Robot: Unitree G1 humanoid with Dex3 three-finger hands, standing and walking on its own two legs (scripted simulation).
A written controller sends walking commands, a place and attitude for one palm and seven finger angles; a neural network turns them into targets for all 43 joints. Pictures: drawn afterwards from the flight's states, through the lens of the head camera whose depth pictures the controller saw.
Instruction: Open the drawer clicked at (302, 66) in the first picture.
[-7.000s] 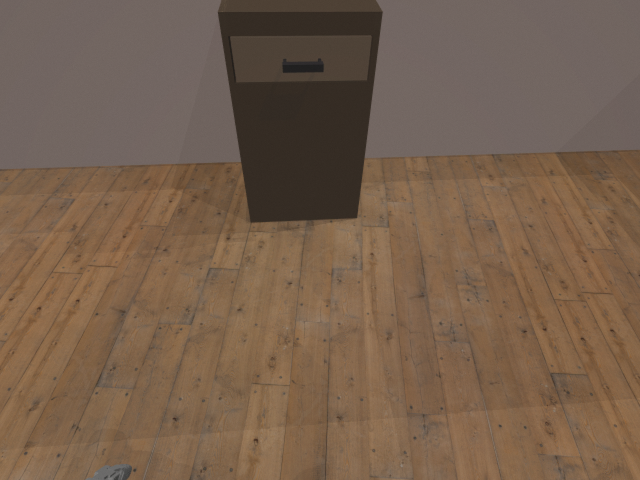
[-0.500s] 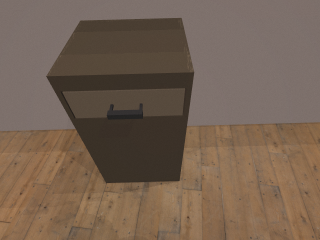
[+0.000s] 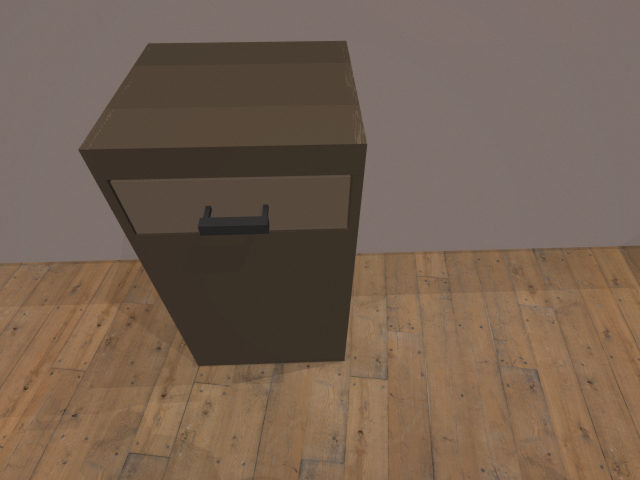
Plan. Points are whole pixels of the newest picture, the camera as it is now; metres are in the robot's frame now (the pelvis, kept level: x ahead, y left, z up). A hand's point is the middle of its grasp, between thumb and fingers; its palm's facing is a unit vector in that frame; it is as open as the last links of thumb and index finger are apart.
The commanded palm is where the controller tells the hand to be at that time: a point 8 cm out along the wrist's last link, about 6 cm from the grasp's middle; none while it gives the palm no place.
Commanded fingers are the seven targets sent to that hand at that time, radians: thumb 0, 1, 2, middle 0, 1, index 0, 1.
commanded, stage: look again from close up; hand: left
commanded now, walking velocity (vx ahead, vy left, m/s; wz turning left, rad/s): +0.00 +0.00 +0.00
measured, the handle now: (235, 217) +0.58 +0.19 -0.05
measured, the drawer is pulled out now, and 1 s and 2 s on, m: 0.00 0.00 0.00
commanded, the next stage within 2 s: raise the hand with hooked fingers in 0.54 s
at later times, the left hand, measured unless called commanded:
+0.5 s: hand out of the picture +0.03 +0.20 -0.18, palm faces +0.03 -0.98 -0.19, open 7.4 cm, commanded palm none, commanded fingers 0.00 0.90 0.90 -0.20 -0.30 -0.20 -0.30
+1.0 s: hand (174, 429) +0.20 +0.21 -0.07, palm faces -0.06 -0.28 -0.96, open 8.3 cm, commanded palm +0.16 +0.24 -0.03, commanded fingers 0.00 0.46 0.71 -0.23 -0.58 -0.23 -0.58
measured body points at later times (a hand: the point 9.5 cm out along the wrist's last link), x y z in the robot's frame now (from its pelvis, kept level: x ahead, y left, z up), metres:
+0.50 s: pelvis +0.02 +0.03 -0.01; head +0.02 +0.03 +0.44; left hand +0.03 +0.25 -0.17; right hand +0.03 -0.20 -0.17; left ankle +0.02 +0.12 -0.74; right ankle -0.02 -0.09 -0.74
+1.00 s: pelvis -0.01 +0.02 -0.04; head +0.01 -0.01 +0.41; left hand +0.20 +0.22 -0.01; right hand +0.20 -0.22 -0.12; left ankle +0.02 +0.12 -0.74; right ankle -0.02 -0.08 -0.74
